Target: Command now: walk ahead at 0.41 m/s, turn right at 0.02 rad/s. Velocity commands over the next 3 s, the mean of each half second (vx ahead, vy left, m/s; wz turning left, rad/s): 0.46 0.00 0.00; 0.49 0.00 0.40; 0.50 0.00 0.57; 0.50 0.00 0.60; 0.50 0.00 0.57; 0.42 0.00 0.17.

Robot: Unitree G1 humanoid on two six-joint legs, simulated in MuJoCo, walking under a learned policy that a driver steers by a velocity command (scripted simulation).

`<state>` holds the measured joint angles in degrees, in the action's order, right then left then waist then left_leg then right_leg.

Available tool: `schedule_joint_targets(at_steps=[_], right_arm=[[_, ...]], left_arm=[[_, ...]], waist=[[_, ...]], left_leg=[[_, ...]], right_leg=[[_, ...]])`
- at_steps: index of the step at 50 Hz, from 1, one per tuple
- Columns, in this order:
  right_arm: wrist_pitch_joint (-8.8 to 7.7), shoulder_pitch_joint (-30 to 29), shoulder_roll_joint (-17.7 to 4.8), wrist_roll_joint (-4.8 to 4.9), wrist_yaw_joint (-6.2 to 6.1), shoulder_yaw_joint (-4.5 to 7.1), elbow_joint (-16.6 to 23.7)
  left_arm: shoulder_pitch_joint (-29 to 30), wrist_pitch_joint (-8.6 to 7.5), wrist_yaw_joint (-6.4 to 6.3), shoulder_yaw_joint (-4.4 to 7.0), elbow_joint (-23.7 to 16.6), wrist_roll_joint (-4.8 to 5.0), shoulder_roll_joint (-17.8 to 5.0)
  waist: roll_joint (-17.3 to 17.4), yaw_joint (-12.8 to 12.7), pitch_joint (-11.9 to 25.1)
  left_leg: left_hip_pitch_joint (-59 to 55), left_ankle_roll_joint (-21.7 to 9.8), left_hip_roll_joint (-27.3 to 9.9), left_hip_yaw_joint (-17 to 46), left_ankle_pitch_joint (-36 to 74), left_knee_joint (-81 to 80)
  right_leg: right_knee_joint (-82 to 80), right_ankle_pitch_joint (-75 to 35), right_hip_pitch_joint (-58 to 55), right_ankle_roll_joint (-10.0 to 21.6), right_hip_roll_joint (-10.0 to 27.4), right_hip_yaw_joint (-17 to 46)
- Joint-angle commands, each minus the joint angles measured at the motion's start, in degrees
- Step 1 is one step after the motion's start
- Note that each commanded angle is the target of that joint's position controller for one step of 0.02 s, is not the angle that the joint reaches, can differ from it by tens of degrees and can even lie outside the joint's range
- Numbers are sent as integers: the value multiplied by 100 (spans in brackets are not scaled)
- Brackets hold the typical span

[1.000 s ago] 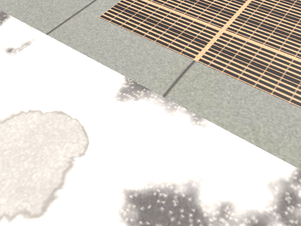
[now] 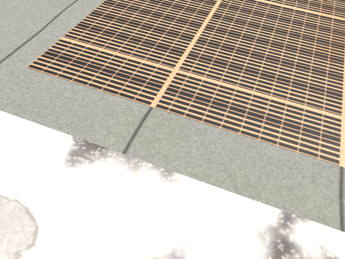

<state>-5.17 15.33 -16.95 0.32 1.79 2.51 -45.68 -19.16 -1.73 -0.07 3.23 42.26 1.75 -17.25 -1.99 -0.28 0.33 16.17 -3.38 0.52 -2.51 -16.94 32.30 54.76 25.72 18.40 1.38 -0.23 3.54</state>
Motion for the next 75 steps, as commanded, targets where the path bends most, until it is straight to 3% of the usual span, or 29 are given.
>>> schedule_joint_targets(at_steps=[1,10,16,19,21,22,23,24,25,27,29,33,39,44,47,48,49,50,51,52,54,55,59,64,69,72,73,74,75], right_arm=[[-79,404,-819,-70,-35,153,234],[16,772,-719,-16,-174,81,52],[132,1196,-831,57,-211,130,-207],[198,1121,-985,66,-249,204,-234],[277,966,-1039,30,-280,214,-189],[271,961,-877,-63,-307,134,-48],[165,1845,53,-56,-218,-130,53],[37,1439,-529,113,-188,-7,-54],[-22,720,-876,296,-170,121,216],[-28,230,-735,181,-207,119,329],[149,612,-545,161,-215,136,193],[346,348,-349,112,-267,127,319],[201,-783,-146,84,-56,35,697],[211,-1433,-198,96,134,39,1197],[275,-743,-553,90,168,236,1217],[292,78,-808,104,123,396,1039],[351,1053,-1224,116,12,597,819],[334,931,-1859,146,-44,695,838],[239,1095,-1427,87,-16,556,1049],[173,914,-1101,25,1,462,1001],[133,188,-819,48,-11,382,1088],[126,-40,-665,-14,-34,321,1191],[107,-35,-830,31,-149,361,1174],[198,327,-979,73,-273,411,1002],[262,570,-903,121,-298,415,842],[309,402,-687,85,-297,355,901],[297,414,-345,18,-274,224,996],[244,1202,42,131,-269,102,1151],[230,1312,-503,236,-294,170,1057]], left_arm=[[702,-290,-3,149,-667,-23,-599],[1606,-297,120,19,-839,-105,-83],[2505,-409,342,-37,-1113,-33,-72],[2252,-434,380,46,-1080,-54,-314],[879,-397,277,254,-702,-67,-721],[-214,-357,191,339,-458,-127,-1011],[-534,-360,203,425,-344,-183,-1465],[-562,-351,172,284,-337,-152,-824],[-116,-345,130,203,-322,-142,-649],[529,-384,134,132,-280,-197,-397],[802,-497,155,118,-205,-258,-240],[846,-626,143,186,83,-245,-410],[552,-530,28,224,306,-213,-695],[136,-257,-15,295,525,-87,-919],[334,-107,-90,357,447,-56,-1152],[437,-65,-120,344,409,-40,-1147],[395,-94,-147,261,326,-108,-973],[-177,-247,-48,-14,15,-308,-85],[264,-489,50,15,-29,-151,-494],[850,-611,110,99,-220,67,-794],[997,-688,52,70,-227,-103,-698],[900,-631,43,111,-197,-170,-757],[920,-404,28,62,-252,-280,-503],[1998,-421,79,-54,-520,-218,-284],[2207,-533,158,73,-643,-134,-608],[1267,-619,121,246,-419,-158,-844],[475,-639,75,332,-347,-254,-1114],[-100,-566,69,445,-196,-329,-1605],[-119,-531,115,387,-149,-162,-1218]], waist=[[813,303,-528],[634,442,-499],[592,595,-805],[770,263,-459],[858,-514,536],[546,-925,1402],[-1115,-399,2353],[-852,-726,2394],[-619,-678,1221],[66,-272,266],[-240,80,161],[-113,171,-318],[88,-277,-517],[66,-433,-620],[-262,109,22],[-203,593,459],[228,1036,997],[1789,319,1398],[1179,682,2260],[864,786,1486],[167,290,541],[261,94,426],[321,-68,166],[626,350,-48],[829,353,-46],[961,-170,310],[471,-509,1056],[-1288,-210,1761],[-1312,-280,1607]], left_leg=[[-1645,-900,-1784,3004,-1617,-2314],[-1385,-687,-1048,849,1812,-2594],[-1887,-714,-1392,751,2132,-2432],[-2377,-571,-1510,693,3997,-1751],[-2157,-363,-1225,412,5672,-65],[-812,-211,-1027,390,4248,1533],[1647,191,158,453,-445,3810],[2241,144,162,1245,-1463,4492],[2629,107,-140,1127,-1081,4573],[2268,134,-613,904,-239,3947],[1611,201,-844,966,96,3653],[1979,385,-914,1021,634,3079],[2016,321,-757,456,2294,1009],[2483,49,-588,128,1568,343],[1288,-305,-5,-340,676,352],[143,-501,251,-393,844,65],[-1624,-790,-57,363,998,-119],[-3593,-1833,-1551,3573,203,-522],[-4095,-2183,-2016,5185,-352,-1367],[-3653,-1828,-1840,4312,1,-1507],[-2020,-1463,-1356,2999,1269,-1531],[-1494,-1409,-1193,2656,1816,-1651],[-517,-1427,-920,2033,2554,-1934],[-67,-952,-487,1660,1575,-1838],[-709,-782,-811,2459,1003,-1241],[-678,-505,-554,2519,1429,-294],[-108,-290,-216,2104,910,1162],[1920,151,635,1312,-1537,3104],[2854,241,210,1343,-1684,4042]], right_leg=[[1058,-718,2957,152,513,154],[-1222,-2858,2320,-263,511,-321],[-2396,-3011,2074,-57,294,-416],[-2603,-2400,1452,241,45,-538],[-2730,-2402,-489,580,-243,-780],[-2351,-2440,-2543,911,604,128],[-2727,-1008,-4716,1896,2220,3130],[-3573,-235,-4457,1784,2319,3987],[-3765,-404,-3548,1470,2130,2952],[-4130,-1526,-1887,1213,1692,1636],[-4512,-1893,-1127,1135,1425,919],[-4921,-2508,-642,1145,1392,5],[-4934,-2988,-1162,884,1205,-1023],[-4345,-3888,-2453,745,1614,-1237],[-2907,-6535,-2648,535,1589,-1481],[-1789,-6670,-2272,385,1421,-1620],[-153,-5355,-1017,146,1190,-1630],[1928,151,1716,-236,-21,-1300],[2683,863,2418,-188,-246,117],[2597,326,2875,-54,72,268],[1549,-448,2432,-18,508,179],[1271,-646,2016,-58,631,212],[259,-1141,1653,-448,576,2],[-1905,-2962,1096,-579,153,-109],[-2622,-2654,830,-355,45,178],[-2982,-2240,-494,10,96,52],[-2894,-1907,-1869,361,939,824],[-3326,-848,-3788,1318,2268,3401],[-3714,660,-3802,1452,2532,4449]])
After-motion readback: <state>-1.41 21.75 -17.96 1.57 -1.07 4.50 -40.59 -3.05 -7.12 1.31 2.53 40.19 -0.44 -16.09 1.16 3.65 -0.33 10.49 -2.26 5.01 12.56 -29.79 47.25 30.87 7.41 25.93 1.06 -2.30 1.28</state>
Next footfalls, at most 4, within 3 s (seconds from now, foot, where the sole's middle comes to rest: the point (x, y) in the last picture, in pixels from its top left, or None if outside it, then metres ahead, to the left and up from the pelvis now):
0.44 right None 0.40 -0.13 -0.77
0.98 left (135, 220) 0.67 0.15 -0.77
1.46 right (158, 156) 1.01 0.06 -0.77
1.98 left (78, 146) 1.05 0.45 -0.77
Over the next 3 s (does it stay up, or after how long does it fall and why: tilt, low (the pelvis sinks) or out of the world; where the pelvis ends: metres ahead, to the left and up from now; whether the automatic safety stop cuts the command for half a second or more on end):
stays up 1.27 0.73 -0.01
